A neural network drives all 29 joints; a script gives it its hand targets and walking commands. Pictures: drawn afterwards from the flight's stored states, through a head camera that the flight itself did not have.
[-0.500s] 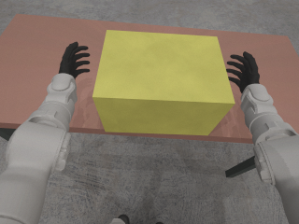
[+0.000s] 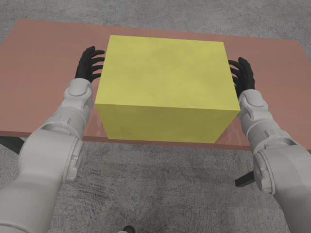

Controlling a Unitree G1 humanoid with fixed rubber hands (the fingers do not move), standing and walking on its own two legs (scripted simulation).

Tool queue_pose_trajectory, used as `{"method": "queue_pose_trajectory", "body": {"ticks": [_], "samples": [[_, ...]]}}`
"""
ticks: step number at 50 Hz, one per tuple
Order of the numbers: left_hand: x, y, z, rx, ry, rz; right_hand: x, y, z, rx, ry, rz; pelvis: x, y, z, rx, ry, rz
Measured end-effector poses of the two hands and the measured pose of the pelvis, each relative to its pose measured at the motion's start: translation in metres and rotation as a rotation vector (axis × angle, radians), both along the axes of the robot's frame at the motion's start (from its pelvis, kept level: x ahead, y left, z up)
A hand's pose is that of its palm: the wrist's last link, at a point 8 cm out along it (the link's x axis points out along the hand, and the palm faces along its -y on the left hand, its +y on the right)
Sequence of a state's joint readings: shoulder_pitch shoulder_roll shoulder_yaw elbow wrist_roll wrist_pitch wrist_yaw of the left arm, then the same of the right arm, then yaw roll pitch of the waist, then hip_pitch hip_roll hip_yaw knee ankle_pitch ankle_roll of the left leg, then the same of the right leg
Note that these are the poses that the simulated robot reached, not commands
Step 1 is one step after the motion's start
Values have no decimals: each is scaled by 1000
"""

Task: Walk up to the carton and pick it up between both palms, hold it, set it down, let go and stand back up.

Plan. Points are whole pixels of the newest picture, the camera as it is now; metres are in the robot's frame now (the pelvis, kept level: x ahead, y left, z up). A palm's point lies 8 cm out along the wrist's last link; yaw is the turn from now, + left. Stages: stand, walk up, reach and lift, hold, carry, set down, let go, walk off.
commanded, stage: reach and lift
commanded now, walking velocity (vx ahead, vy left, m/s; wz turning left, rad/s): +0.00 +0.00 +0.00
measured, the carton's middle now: (164, 91) +0.49 -0.01 +0.04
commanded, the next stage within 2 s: none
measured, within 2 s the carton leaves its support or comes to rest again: leaves its support in 1.46 s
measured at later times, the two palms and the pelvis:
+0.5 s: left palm (85, 77) +0.48 +0.19 +0.09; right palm (244, 89) +0.46 -0.21 +0.09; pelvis +0.00 +0.00 +0.00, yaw +0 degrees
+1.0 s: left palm (85, 77) +0.48 +0.19 +0.10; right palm (244, 89) +0.46 -0.21 +0.09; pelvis +0.01 +0.00 +0.01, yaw +0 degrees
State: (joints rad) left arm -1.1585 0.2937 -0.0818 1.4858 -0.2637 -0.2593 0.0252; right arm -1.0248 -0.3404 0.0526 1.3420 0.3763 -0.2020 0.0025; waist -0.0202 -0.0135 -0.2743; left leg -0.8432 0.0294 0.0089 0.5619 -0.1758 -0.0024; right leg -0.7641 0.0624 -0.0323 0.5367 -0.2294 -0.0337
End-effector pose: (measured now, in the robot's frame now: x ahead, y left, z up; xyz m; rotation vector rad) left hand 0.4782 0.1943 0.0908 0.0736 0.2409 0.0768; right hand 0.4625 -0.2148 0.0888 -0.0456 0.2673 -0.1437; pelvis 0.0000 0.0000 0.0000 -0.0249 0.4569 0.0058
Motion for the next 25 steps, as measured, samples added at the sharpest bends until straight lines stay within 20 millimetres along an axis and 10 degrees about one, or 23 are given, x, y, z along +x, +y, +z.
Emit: {"method": "queue_pose_trajectory", "body": {"ticks": [25], "samples": [[-1, -3, 4, -4, -2, 6, -1, 2, 2, -3, -6, -1, 1, -2, 5, 5, -19, -1]]}}
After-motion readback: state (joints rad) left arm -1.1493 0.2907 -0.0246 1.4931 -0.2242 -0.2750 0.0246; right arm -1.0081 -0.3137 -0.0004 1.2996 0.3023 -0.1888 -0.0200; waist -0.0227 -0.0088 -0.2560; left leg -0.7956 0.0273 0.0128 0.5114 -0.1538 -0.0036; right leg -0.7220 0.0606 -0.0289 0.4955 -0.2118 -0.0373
